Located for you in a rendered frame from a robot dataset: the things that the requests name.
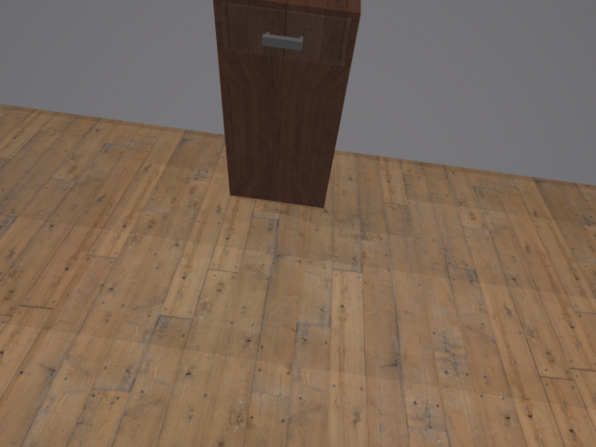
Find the handle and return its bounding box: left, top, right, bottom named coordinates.
left=262, top=32, right=304, bottom=50

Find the drawer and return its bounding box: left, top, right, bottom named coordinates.
left=222, top=2, right=351, bottom=65

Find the cabinet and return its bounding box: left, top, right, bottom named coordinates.
left=213, top=0, right=361, bottom=209

